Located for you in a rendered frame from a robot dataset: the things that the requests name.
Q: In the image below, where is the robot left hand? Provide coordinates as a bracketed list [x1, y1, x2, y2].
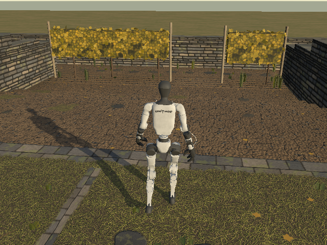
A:
[136, 137, 147, 146]

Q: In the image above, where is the left robot upper arm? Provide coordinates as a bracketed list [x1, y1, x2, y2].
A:
[139, 102, 154, 130]

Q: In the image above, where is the left robot foot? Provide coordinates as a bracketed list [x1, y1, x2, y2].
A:
[145, 205, 153, 213]

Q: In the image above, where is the right robot forearm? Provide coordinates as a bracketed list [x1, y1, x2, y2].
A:
[183, 124, 194, 150]

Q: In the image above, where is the right robot upper arm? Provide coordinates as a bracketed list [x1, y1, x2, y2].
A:
[175, 103, 188, 132]

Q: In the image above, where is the robot right hand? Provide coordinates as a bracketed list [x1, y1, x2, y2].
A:
[183, 148, 195, 162]

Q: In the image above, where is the left robot forearm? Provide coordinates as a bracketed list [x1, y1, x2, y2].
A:
[136, 122, 145, 139]

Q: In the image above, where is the left robot thigh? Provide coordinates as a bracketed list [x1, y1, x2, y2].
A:
[146, 143, 156, 180]

